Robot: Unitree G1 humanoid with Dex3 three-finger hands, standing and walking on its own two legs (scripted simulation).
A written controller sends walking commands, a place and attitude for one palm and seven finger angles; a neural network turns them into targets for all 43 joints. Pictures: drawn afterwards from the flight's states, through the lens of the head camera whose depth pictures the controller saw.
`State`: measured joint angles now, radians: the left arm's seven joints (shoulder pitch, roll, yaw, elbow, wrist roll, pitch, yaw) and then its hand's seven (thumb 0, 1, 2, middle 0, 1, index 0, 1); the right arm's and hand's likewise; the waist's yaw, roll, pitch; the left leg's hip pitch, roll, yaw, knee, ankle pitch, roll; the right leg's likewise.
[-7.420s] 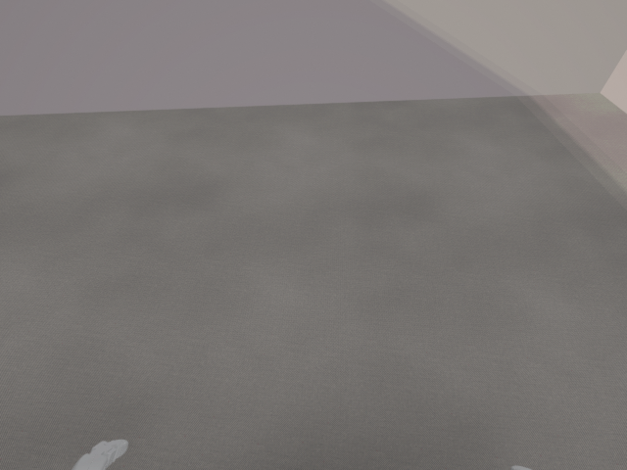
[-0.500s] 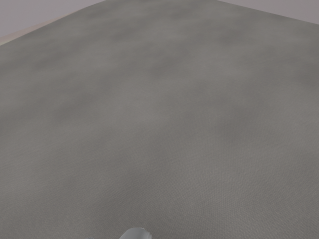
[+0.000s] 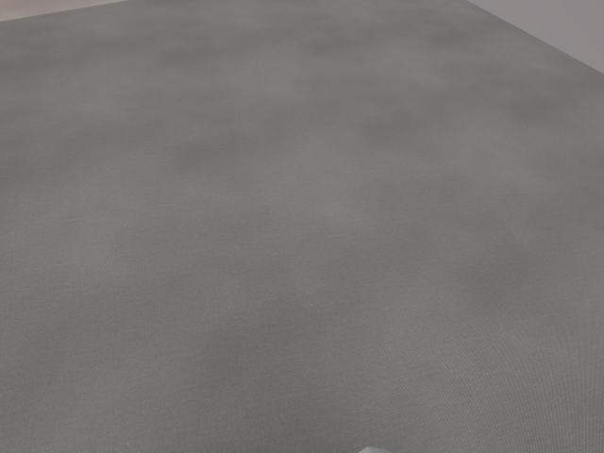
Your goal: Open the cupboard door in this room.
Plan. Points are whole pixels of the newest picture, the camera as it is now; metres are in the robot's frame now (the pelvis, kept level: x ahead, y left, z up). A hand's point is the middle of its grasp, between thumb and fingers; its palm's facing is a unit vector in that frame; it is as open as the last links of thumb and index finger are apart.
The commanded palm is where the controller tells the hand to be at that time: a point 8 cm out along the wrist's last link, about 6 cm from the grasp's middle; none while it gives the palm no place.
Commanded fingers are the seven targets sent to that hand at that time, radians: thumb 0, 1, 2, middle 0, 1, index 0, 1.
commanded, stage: turn or walk to find it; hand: left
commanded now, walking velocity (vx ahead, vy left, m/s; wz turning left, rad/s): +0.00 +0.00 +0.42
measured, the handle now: out of the picture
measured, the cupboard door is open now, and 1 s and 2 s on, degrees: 0 0 0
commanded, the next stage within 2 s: none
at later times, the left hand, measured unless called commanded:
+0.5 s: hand out of the picture +0.02 +0.14 -0.14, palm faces +0.22 -0.93 -0.28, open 7.4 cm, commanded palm none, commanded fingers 0.00 0.90 0.90 -0.20 -0.30 -0.20 -0.30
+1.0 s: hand out of the picture -0.15 +0.18 -0.18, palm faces +0.48 -0.85 -0.23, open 7.4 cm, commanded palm none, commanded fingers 0.00 0.90 0.90 -0.20 -0.30 -0.20 -0.30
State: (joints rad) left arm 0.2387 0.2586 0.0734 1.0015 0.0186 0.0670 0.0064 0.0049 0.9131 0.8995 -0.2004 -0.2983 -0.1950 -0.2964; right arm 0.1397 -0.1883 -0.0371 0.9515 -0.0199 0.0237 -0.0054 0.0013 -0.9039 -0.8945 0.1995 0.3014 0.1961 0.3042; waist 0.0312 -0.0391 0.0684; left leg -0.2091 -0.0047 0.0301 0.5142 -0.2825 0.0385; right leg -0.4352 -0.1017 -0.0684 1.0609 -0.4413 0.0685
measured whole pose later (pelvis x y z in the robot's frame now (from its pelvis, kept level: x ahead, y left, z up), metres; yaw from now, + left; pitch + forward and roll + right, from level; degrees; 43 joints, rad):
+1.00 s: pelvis -0.08 -0.02 +0.00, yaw +25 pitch -1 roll -1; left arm 0.24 0.26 0.07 1.01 0.02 0.07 0.00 0.00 0.91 0.90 -0.20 -0.30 -0.19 -0.30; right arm 0.15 -0.19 -0.04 0.96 -0.02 0.03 0.00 0.00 -0.90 -0.89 0.20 0.30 0.20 0.30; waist 0.03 -0.04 0.06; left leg -0.20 -0.01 0.03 0.51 -0.29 0.04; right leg -0.45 -0.10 -0.08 1.05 -0.43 0.07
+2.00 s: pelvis -0.14 -0.06 +0.00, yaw +51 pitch -2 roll -1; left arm 0.22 0.26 0.07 0.99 0.02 0.06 0.00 0.00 0.91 0.90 -0.20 -0.30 -0.19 -0.30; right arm 0.14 -0.19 -0.04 0.95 -0.02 0.02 0.00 0.00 -0.90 -0.89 0.20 0.30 0.20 0.30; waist 0.03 -0.03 0.08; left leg -0.23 -0.01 0.03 0.49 -0.24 0.05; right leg -0.45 -0.10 -0.05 1.09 -0.41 0.07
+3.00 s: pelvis -0.18 -0.14 +0.00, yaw +76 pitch -1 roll -1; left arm 0.22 0.26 0.07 1.00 0.02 0.06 0.00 0.00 0.91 0.90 -0.20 -0.30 -0.19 -0.30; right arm 0.16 -0.18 -0.03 0.96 -0.02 0.02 -0.01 0.00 -0.90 -0.89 0.20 0.30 0.20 0.30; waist 0.03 -0.03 0.06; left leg -0.19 -0.01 0.02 0.47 -0.26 0.04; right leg -0.46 -0.10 -0.05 1.08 -0.40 0.08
